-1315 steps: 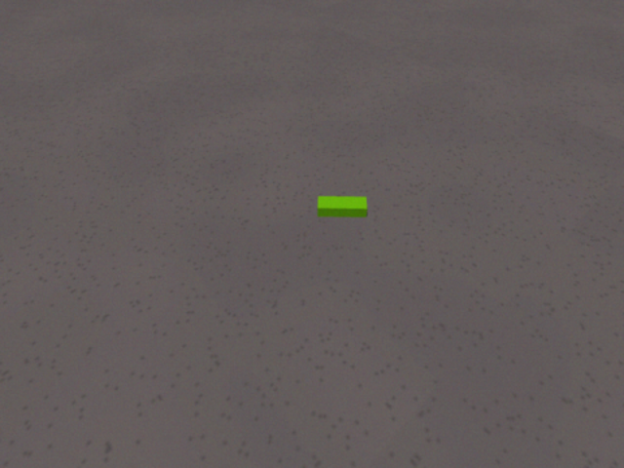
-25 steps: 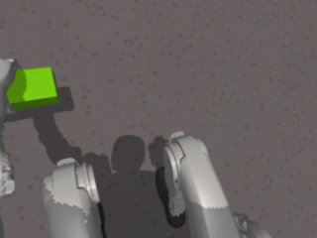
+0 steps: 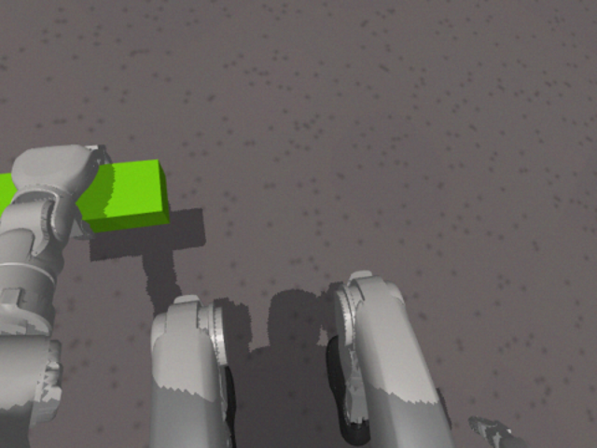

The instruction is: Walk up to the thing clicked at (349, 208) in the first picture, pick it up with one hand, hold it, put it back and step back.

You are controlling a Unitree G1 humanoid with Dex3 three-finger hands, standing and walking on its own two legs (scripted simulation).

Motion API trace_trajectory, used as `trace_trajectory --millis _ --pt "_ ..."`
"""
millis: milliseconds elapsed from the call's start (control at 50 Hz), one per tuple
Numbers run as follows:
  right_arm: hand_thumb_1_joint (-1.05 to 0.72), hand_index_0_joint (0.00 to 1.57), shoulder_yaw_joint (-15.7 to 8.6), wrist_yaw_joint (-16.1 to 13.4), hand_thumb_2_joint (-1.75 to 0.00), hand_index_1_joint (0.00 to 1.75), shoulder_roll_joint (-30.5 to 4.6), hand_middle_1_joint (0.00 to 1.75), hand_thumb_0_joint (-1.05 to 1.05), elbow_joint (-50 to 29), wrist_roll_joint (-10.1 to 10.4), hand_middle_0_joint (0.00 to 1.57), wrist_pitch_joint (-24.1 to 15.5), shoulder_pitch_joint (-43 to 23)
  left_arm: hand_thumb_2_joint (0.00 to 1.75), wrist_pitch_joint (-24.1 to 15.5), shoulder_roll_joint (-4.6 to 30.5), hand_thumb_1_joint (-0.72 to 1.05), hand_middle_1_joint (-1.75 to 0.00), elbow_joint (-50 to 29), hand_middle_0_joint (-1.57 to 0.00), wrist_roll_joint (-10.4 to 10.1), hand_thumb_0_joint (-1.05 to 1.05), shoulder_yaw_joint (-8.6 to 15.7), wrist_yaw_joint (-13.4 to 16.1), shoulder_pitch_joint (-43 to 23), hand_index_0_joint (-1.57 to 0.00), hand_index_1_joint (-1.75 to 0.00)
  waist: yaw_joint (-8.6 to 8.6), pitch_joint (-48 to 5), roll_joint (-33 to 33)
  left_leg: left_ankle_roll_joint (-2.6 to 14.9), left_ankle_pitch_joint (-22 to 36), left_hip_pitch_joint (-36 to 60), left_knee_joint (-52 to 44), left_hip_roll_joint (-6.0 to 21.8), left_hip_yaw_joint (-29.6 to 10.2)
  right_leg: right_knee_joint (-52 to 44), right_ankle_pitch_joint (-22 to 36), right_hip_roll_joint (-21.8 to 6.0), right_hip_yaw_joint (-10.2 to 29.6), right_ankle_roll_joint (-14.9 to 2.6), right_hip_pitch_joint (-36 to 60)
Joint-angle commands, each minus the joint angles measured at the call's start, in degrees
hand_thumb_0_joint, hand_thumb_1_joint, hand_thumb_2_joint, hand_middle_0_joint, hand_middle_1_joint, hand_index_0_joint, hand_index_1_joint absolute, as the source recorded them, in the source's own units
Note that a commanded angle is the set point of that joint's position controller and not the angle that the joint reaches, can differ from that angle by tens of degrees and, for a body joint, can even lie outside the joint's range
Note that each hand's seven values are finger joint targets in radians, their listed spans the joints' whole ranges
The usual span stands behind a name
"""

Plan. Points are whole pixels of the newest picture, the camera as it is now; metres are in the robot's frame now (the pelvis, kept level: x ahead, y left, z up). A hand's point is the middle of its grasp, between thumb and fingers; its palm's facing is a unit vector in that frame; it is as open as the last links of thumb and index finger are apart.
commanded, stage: lift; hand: left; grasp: from above
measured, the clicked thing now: (82, 201) +0.47 +0.29 -0.14
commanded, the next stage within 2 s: hold in 1.24 s
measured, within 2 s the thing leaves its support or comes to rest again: neither
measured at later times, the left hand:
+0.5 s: hand out of the picture +0.39 +0.27 +0.09, palm faces -0.43 -0.09 -0.90, open 10.9 cm
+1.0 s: hand out of the picture +0.36 +0.24 +0.23, palm faces -0.44 -0.08 -0.89, open 10.8 cm
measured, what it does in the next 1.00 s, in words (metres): rises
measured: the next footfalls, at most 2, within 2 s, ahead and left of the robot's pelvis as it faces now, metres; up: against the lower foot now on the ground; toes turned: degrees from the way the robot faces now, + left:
none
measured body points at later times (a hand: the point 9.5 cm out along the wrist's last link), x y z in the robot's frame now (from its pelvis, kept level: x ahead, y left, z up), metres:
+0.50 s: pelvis +0.01 +0.00 +0.16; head +0.15 +0.02 +0.59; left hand +0.41 +0.27 +0.14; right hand +0.14 -0.26 +0.04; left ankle +0.09 +0.12 -0.36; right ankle +0.11 -0.14 -0.36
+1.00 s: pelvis +0.05 +0.00 +0.30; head +0.11 +0.00 +0.75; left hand +0.38 +0.24 +0.28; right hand +0.15 -0.27 +0.18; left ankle +0.08 +0.12 -0.36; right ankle +0.11 -0.14 -0.36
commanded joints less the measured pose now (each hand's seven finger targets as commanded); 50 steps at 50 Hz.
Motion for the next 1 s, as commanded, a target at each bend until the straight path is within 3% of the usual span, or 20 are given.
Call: trace_trajectory --millis 0,60,80,120,160,260,300,380,420,440,480,540,580,680,700,800,840,940,960,980 --pt "-0.91 0.2 -5.4 -1.6 -0.9 0.3 -12.5 0.3 0.0 -2.7 0.9 0.2 -0.7 9.2 0.82 0.3 13.6 0.55 -0.88 -15.3 -0.83 -1.9 0.0 3.1 1.3 -17.6 -0.88 -0.83 -0.18 -40.2 12.2 1.49 3.9 33.4 -20.3 -0.7 2.2 -15.6 6.7 1.6 -4.0 -5.41 20.8" --pt "-0.9 0.2 -5.7 -2.3 -0.9 0.3 -11.8 0.3 0.0 -3.3 1.4 0.2 -0.6 8.2 0.85 0.7 11.6 0.56 -0.89 -18.7 -0.85 -2.9 0.0 1.9 0.7 -16.5 -0.89 -0.85 0.23 -40.4 12.7 1.35 2.6 37.6 -24.5 -0.1 1.0 -17.4 6.9 1.6 -4.0 -5.0 22.7" --pt "-0.9 0.2 -5.8 -2.6 -0.9 0.3 -11.7 0.3 0.0 -3.4 1.7 0.2 -0.6 8.0 0.84 0.9 12.6 0.58 -0.9 -19.3 -0.85 -3.0 0.0 2.5 0.6 -15.3 -0.89 -0.85 0.74 -40.9 11.3 1.56 2.0 38.2 -25.3 -0.1 1.2 -18.5 6.6 1.8 -3.8 -4.86 24.6" --pt "-0.9 0.2 -5.7 -3.0 -0.9 0.3 -10.7 0.3 0.0 -3.6 2.1 0.2 -0.6 7.5 0.83 1.5 10.3 0.58 -0.9 -21.8 -0.85 -4.1 0.0 1.4 0.4 -13.6 -0.89 -0.85 0.78 -41.4 10.9 1.61 3.6 40.2 -27.5 0.0 1.9 -20.5 8.3 1.7 -3.4 -4.44 28.0" --pt "-0.9 0.2 -6.0 -3.6 -0.9 0.3 -10.7 0.3 0.0 -4.0 2.4 0.2 -0.6 6.7 0.84 2.4 11.6 0.59 -0.91 -23.3 -0.85 -4.3 0.0 2.6 0.5 -11.1 -0.9 -0.86 2.05 -41.8 11.0 1.35 3.7 43.8 -30.3 0.2 1.2 -22.2 8.4 1.7 -3.4 -4.37 30.0" --pt "-0.89 0.2 -5.8 -5.1 -0.9 0.3 -9.2 0.3 0.0 -3.5 3.1 0.2 -0.4 4.0 0.83 4.3 9.1 0.58 -0.87 -25.9 -0.86 -4.7 0.0 1.7 0.5 -7.7 -0.9 -0.82 1.98 -37.0 10.0 1.14 1.8 49.1 -37.5 0.6 0.0 -27.8 7.4 1.6 -3.0 -3.9 34.3" --pt "-0.89 0.2 -5.7 -5.6 -0.9 0.3 -8.8 0.3 0.0 -3.8 3.5 0.2 -0.5 3.2 0.82 5.0 8.4 0.57 -0.85 -26.6 -0.85 -4.9 0.0 1.5 0.2 -4.6 -0.89 -0.81 2.84 -37.0 9.8 0.94 2.6 52.4 -40.5 0.7 0.0 -30.0 7.8 1.8 -2.8 -3.9 37.5" --pt "-0.89 0.2 -5.4 -6.6 -0.9 0.3 -7.5 0.3 0.0 -3.6 3.9 0.2 -0.6 2.2 0.82 6.2 6.6 0.55 -0.85 -28.0 -0.85 -5.8 0.0 0.6 -0.6 0.7 -0.88 -0.82 3.7 -35.2 7.2 1.09 5.1 57.0 -44.6 0.9 1.9 -36.6 9.0 2.1 -2.1 -3.84 45.0" --pt "-0.89 0.2 -5.2 -7.0 -0.9 0.3 -6.6 0.3 0.0 -3.5 4.2 0.2 -1.0 1.8 0.81 6.6 3.7 0.54 -0.81 -29.6 -0.86 -7.0 0.0 -1.0 -0.9 3.1 -0.89 -0.78 3.57 -33.4 5.8 1.17 6.3 59.0 -46.6 0.8 2.8 -40.0 9.6 2.1 -1.6 -3.82 48.4" --pt "-0.89 0.2 -5.3 -7.3 -0.9 0.3 -6.5 0.3 0.0 -3.4 4.3 0.2 -1.3 1.8 0.81 6.7 3.8 0.55 -0.82 -30.6 -0.86 -7.4 0.0 -0.5 -0.9 4.0 -0.89 -0.79 3.64 -32.7 5.2 1.2 6.6 59.7 -47.7 0.8 3.0 -41.6 9.8 2.1 -1.3 -3.76 50.3" --pt "-0.89 0.2 -5.3 -7.9 -0.9 0.3 -6.2 0.3 0.0 -3.1 4.6 0.2 -1.8 2.0 0.79 6.7 3.0 0.55 -0.8 -31.7 -0.86 -7.4 0.0 -1.5 -1.1 5.0 -0.89 -0.77 3.5 -31.3 4.6 1.06 7.9 62.7 -50.2 0.9 3.2 -44.4 10.8 2.1 -0.8 -3.77 53.2" --pt "-0.89 0.2 -5.2 -8.7 -0.9 0.3 -5.5 0.3 0.0 -2.7 4.8 0.2 -2.6 1.4 0.79 6.6 3.6 0.54 -0.78 -29.1 -0.86 -6.8 0.0 -0.4 -0.6 8.8 -0.89 -0.75 4.55 -26.7 1.5 1.17 7.4 64.8 -54.2 0.7 3.5 -49.4 9.8 2.2 -0.1 -3.71 58.3" --pt "-0.89 0.2 -4.9 -9.1 -0.9 0.3 -4.9 0.3 0.0 -2.6 4.9 0.2 -3.3 1.9 0.82 6.1 1.7 0.56 -0.79 -30.1 -0.89 -6.8 0.0 -2.0 -0.2 7.0 -0.91 -0.77 3.86 -24.9 2.1 1.16 7.3 66.9 -56.6 0.7 4.0 -52.6 9.6 2.3 0.6 -3.68 61.1" --pt "-0.9 0.2 -5.0 -9.6 -0.9 0.3 -4.6 0.3 0.0 -1.2 5.1 0.2 -4.9 2.5 0.81 6.1 -0.2 0.57 -0.82 -25.4 -0.88 -5.6 0.0 -2.5 2.2 9.0 -0.91 -0.79 5.06 -21.8 0.5 0.76 9.8 72.8 -62.3 0.5 4.2 -59.1 10.6 2.4 1.7 -3.83 67.7" --pt "-0.9 0.2 -5.1 -9.6 -0.9 0.3 -4.6 0.3 0.0 -0.9 5.0 0.2 -5.2 2.6 0.8 6.0 -1.5 0.59 -0.82 -25.8 -0.89 -5.5 0.0 -3.7 2.5 7.7 -0.92 -0.79 4.57 -21.9 1.3 0.55 10.5 74.5 -63.5 0.7 4.0 -59.9 11.3 2.4 1.7 -3.83 68.1" --pt "-0.9 0.2 -5.3 -9.6 -0.9 0.3 -4.6 0.3 0.0 0.0 5.0 0.2 -6.0 3.1 0.84 6.6 -2.4 0.61 -0.81 -22.7 -0.93 -4.9 0.0 -4.6 4.3 7.8 -0.95 -0.79 5.33 -19.5 1.2 0.62 13.2 79.7 -68.7 0.3 5.3 -66.1 13.5 2.6 2.2 -3.66 74.5" --pt "-0.9 0.2 -5.4 -9.5 -0.9 0.3 -4.5 0.3 0.0 0.1 4.9 0.2 -6.2 3.1 0.85 7.1 -4.5 0.63 -0.84 -21.3 -0.93 -5.1 0.0 -6.1 4.6 8.0 -0.96 -0.81 5.51 -18.1 1.4 0.4 13.1 81.9 -71.4 0.5 4.9 -67.7 13.8 2.7 2.0 -3.65 75.7" --pt "-0.9 0.2 -5.4 -9.3 -0.9 0.3 -4.4 0.3 0.0 0.2 5.0 0.2 -6.3 2.6 0.86 8.1 -3.3 0.61 -0.81 -19.8 -0.93 -5.2 0.0 -5.5 5.5 8.1 -0.95 -0.79 6.5 -15.8 0.0 0.41 15.6 85.9 -75.9 0.3 5.6 -72.7 15.8 2.6 2.3 -3.49 81.4" --pt "-0.9 0.2 -5.5 -9.2 -0.9 0.3 -4.2 0.3 0.0 0.0 5.0 0.2 -6.4 2.3 0.86 8.0 -4.7 0.62 -0.82 -20.7 -0.94 -5.5 0.0 -6.9 5.4 6.8 -0.96 -0.8 6.29 -15.7 -0.7 0.49 16.3 86.6 -76.4 0.1 5.6 -73.6 16.3 2.6 2.4 -3.37 82.3" --pt "-0.9 0.2 -5.6 -9.2 -0.9 0.3 -4.4 0.3 0.0 -0.1 5.0 0.2 -6.4 1.9 0.85 8.1 -3.8 0.61 -0.82 -19.6 -0.93 -5.5 0.0 -6.1 5.3 8.1 -0.95 -0.79 6.6 -15.3 -1.6 0.62 17.2 87.4 -76.9 -0.1 6.1 -74.7 17.0 2.5 2.6 -3.25 83.9"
